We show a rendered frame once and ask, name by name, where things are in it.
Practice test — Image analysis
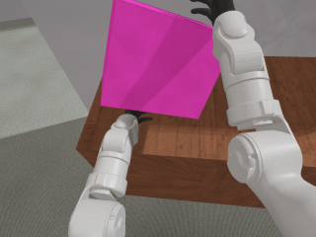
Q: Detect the right robot hand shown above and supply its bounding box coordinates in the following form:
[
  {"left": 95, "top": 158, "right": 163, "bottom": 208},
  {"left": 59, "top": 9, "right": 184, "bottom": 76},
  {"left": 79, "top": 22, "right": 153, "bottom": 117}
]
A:
[{"left": 190, "top": 0, "right": 235, "bottom": 26}]

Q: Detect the pedestal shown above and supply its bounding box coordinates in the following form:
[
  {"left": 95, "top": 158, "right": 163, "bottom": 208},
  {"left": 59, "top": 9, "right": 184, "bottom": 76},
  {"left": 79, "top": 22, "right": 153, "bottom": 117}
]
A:
[{"left": 76, "top": 56, "right": 316, "bottom": 208}]

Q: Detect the robot left upper arm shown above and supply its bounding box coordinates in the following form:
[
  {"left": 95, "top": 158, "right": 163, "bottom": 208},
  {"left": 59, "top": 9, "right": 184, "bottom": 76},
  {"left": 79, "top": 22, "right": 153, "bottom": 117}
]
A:
[{"left": 68, "top": 198, "right": 125, "bottom": 237}]

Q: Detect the robot right upper arm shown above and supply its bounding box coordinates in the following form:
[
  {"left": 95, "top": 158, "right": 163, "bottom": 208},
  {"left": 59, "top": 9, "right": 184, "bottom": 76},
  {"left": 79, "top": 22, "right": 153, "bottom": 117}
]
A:
[{"left": 227, "top": 129, "right": 316, "bottom": 237}]

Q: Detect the robot right forearm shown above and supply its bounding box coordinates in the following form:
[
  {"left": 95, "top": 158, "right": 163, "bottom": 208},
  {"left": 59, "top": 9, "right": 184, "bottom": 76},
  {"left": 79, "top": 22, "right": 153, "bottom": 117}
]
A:
[{"left": 212, "top": 10, "right": 303, "bottom": 164}]

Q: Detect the robot left forearm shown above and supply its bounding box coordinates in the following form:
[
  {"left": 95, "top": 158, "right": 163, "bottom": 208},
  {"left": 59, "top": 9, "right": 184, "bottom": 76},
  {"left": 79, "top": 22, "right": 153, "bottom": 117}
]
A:
[{"left": 68, "top": 114, "right": 139, "bottom": 235}]

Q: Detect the left robot hand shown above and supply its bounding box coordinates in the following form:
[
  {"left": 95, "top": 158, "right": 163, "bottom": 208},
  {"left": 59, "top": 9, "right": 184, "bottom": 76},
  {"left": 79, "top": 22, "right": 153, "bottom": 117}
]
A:
[{"left": 124, "top": 109, "right": 153, "bottom": 124}]

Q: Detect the carton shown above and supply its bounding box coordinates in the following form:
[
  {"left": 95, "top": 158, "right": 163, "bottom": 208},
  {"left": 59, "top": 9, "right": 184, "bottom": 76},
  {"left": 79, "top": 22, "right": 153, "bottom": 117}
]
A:
[{"left": 101, "top": 0, "right": 221, "bottom": 119}]

